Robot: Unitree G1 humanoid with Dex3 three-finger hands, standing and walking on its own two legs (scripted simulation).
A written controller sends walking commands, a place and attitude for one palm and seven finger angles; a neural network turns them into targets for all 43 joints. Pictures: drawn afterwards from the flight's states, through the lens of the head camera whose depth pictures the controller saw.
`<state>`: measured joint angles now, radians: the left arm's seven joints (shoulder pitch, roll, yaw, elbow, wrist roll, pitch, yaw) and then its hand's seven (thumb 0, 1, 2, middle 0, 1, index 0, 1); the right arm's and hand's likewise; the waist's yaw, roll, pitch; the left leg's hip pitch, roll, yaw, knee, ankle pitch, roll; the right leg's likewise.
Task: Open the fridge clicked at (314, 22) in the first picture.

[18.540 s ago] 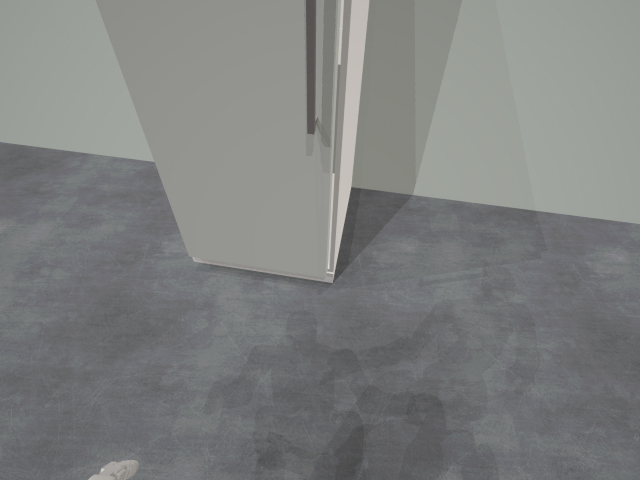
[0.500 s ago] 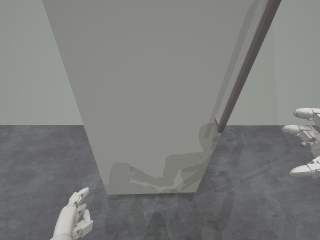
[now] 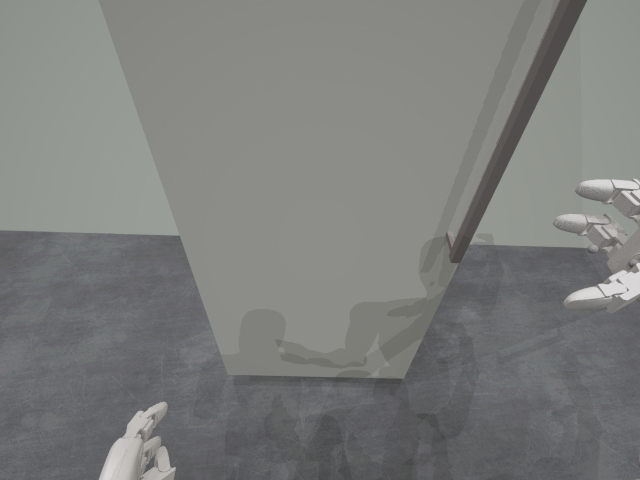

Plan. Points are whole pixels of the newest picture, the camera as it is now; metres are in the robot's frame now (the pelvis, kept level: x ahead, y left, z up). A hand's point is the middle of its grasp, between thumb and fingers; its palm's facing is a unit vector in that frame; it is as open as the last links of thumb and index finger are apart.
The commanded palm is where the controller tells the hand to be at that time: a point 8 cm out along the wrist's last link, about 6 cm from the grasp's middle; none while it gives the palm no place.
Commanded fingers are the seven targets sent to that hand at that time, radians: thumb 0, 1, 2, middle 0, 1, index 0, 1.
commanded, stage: move the hooked fingers beside the handle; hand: right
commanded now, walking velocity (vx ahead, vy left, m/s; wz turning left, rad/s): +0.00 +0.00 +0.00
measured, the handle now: (502, 134) +0.51 -0.20 +0.20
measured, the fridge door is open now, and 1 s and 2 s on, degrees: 0 0 0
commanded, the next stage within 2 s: none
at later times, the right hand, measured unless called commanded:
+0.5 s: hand (570, 213) +0.41 -0.27 +0.16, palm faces +0.01 +1.00 +0.00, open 14.0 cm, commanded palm +0.39 -0.32 +0.16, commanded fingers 0.00 0.50 -0.30 0.30 1.20 0.30 1.20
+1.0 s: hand (545, 185) +0.46 -0.26 +0.16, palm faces +0.00 +1.00 -0.01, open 14.0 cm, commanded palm +0.43 -0.31 +0.16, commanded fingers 0.00 0.50 -0.30 0.30 1.20 0.30 1.20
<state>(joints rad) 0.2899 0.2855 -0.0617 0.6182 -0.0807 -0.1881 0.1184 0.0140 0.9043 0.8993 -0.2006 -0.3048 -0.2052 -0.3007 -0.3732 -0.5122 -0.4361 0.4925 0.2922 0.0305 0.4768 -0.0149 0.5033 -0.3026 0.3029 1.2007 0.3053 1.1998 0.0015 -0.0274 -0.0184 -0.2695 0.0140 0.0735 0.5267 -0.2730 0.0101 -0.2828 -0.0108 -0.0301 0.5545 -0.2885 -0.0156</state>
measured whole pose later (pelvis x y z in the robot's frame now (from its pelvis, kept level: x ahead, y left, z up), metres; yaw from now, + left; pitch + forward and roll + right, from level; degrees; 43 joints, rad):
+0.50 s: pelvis +0.01 +0.00 +0.00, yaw +1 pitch +5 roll +1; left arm 0.33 0.30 -0.05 0.63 -0.07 -0.12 0.10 0.01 0.90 0.90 -0.20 -0.30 -0.21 -0.30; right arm -0.59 -0.58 -0.44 0.79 0.24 -0.03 0.49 -0.01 0.50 -0.30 0.30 1.20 0.31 1.20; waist 0.04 -0.01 -0.04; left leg -0.34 0.01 0.07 0.54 -0.28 0.01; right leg -0.35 -0.02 -0.04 0.58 -0.31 -0.02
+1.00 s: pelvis +0.02 +0.00 +0.00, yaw +2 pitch +8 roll +1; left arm 0.39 0.30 -0.04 0.63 -0.06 -0.05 0.08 0.01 0.91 0.90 -0.20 -0.30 -0.21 -0.30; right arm -0.76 -0.64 -0.46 1.00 0.18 -0.12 0.46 -0.01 0.50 -0.30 0.30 1.20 0.31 1.20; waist 0.09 -0.01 -0.06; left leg -0.42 0.00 0.05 0.56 -0.29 0.01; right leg -0.43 -0.03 -0.06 0.61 -0.32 -0.02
